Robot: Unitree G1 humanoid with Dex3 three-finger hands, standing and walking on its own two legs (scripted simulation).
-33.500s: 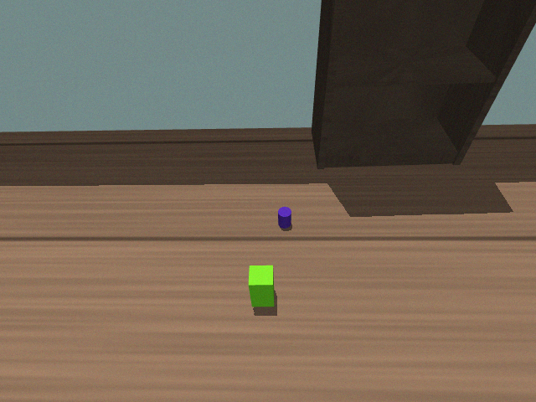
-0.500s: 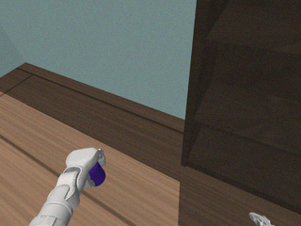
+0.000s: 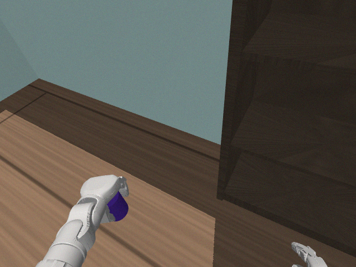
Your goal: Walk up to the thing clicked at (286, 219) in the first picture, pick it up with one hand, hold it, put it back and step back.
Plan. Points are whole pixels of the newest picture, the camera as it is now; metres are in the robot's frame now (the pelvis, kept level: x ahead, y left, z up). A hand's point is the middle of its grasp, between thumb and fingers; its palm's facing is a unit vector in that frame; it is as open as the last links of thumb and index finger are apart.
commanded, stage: hold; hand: left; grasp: from above
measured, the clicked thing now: (112, 203) +0.31 +0.22 -0.06
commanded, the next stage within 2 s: crouch in 0.92 s
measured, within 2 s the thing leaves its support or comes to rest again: neither
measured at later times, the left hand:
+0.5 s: hand (106, 204) +0.29 +0.22 -0.02, palm faces -0.43 -0.07 -0.90, open 8.6 cm
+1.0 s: hand (106, 201) +0.30 +0.22 -0.02, palm faces -0.43 -0.07 -0.90, open 8.6 cm
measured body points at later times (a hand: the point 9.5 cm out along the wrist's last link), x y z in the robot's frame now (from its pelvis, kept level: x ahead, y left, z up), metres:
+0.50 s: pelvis +0.00 +0.00 +0.01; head +0.00 -0.02 +0.46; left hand +0.31 +0.22 +0.03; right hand +0.16 -0.25 -0.11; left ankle +0.01 +0.13 -0.73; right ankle +0.03 -0.14 -0.73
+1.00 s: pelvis +0.01 +0.00 +0.01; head +0.02 -0.03 +0.46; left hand +0.32 +0.22 +0.03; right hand +0.16 -0.25 -0.11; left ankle +0.01 +0.13 -0.73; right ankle +0.03 -0.14 -0.73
